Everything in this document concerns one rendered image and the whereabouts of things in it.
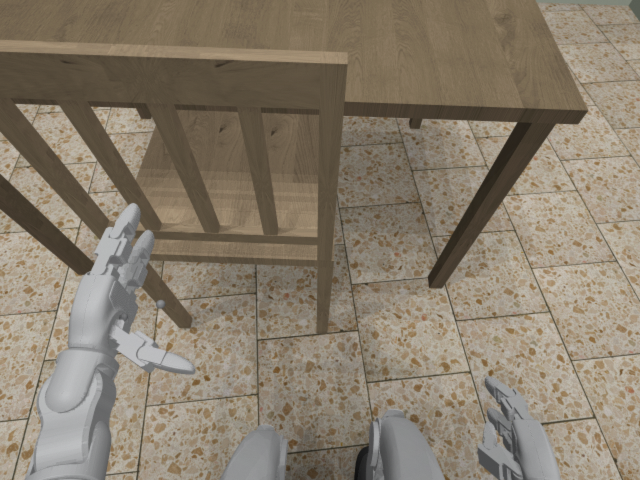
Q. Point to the left robot forearm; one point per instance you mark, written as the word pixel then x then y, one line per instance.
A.
pixel 74 405

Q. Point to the robot right hand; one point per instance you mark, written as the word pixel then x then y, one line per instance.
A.
pixel 524 438

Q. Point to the table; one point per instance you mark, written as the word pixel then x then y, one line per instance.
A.
pixel 476 60

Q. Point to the right robot thigh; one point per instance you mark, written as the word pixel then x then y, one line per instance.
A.
pixel 399 449

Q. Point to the robot left hand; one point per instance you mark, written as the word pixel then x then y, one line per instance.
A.
pixel 107 291

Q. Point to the chair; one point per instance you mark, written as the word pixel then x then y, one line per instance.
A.
pixel 240 187

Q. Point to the robot right shin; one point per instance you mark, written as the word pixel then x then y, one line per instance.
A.
pixel 370 473

